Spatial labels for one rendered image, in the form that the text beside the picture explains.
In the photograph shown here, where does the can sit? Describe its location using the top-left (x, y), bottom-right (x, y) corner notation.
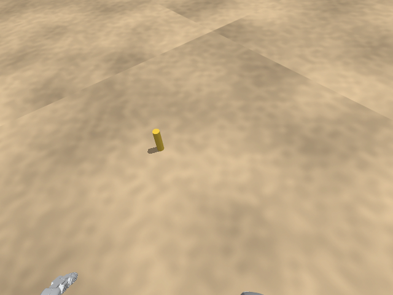
top-left (152, 128), bottom-right (164, 151)

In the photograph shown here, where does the left robot hand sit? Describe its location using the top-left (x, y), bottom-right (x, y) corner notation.
top-left (40, 272), bottom-right (78, 295)

